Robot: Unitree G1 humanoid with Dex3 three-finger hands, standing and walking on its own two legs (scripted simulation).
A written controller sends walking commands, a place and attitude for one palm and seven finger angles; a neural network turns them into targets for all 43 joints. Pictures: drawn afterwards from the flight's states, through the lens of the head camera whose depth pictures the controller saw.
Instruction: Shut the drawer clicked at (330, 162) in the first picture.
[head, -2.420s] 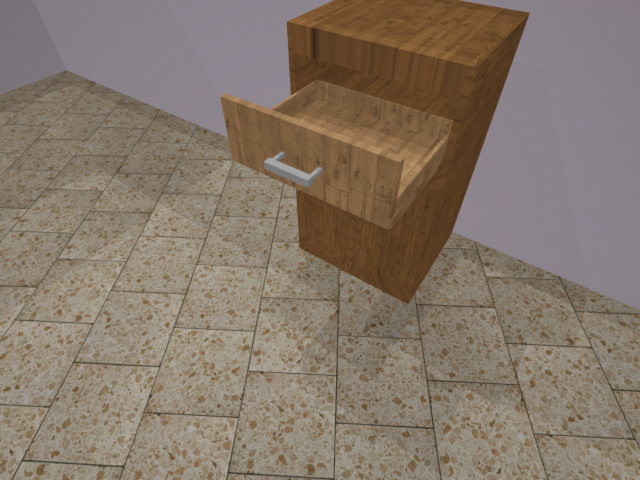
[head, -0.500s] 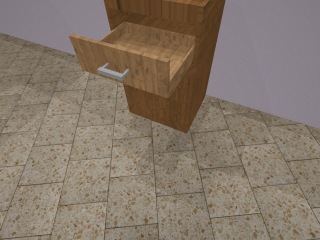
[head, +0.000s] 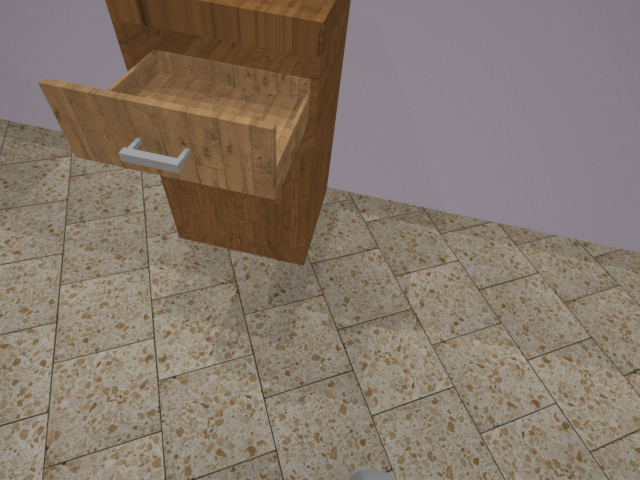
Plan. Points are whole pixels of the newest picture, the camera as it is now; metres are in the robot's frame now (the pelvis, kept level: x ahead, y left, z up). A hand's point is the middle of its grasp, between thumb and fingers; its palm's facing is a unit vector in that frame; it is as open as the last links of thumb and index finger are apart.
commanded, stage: turn to face it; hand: left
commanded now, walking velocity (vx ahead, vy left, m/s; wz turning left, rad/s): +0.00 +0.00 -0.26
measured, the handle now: (156, 153) +0.67 +0.38 -0.04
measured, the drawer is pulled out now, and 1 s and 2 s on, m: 0.30 0.30 0.30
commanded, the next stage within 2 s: take the last steps up to it in 0.04 s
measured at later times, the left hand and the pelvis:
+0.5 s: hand out of the picture +0.05 +0.21 -0.18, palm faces -0.02 -0.99 -0.17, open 7.3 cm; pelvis +0.04 +0.04 +0.00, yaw -3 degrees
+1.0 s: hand (166, 360) +0.30 +0.26 -0.16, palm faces -0.04 -0.98 -0.18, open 7.4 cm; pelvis +0.20 +0.11 +0.00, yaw -3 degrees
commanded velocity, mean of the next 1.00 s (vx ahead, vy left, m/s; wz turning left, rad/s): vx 0.26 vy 0.13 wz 0.03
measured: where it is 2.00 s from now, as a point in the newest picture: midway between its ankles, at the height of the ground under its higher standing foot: (251, 446)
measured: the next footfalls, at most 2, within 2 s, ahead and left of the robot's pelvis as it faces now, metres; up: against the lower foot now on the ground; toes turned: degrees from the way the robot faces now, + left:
right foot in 0.22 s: +0.02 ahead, -0.14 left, +0.00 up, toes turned -6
left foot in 0.54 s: +0.16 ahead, +0.15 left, +0.00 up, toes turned +3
